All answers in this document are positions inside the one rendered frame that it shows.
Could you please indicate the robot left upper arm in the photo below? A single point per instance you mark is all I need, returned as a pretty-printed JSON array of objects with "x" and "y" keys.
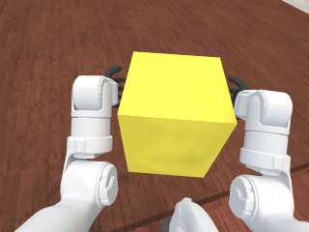
[{"x": 87, "y": 187}]

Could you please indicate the robot left hand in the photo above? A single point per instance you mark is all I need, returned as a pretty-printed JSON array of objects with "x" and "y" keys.
[{"x": 109, "y": 73}]

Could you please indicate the carton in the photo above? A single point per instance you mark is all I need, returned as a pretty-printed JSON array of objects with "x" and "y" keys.
[{"x": 175, "y": 113}]

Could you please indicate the robot left forearm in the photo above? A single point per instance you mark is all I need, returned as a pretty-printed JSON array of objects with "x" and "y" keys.
[{"x": 92, "y": 98}]

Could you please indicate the robot right forearm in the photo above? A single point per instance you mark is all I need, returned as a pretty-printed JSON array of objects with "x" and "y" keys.
[{"x": 267, "y": 115}]

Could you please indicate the robot right upper arm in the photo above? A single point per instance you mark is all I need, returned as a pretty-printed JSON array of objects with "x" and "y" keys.
[{"x": 265, "y": 204}]

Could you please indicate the robot right hand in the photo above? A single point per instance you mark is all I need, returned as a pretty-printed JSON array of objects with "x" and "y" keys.
[{"x": 242, "y": 86}]

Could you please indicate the robot right shin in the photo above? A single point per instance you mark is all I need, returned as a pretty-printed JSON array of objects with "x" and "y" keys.
[{"x": 172, "y": 226}]

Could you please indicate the robot right foot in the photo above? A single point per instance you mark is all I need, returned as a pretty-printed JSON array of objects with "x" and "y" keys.
[{"x": 165, "y": 225}]

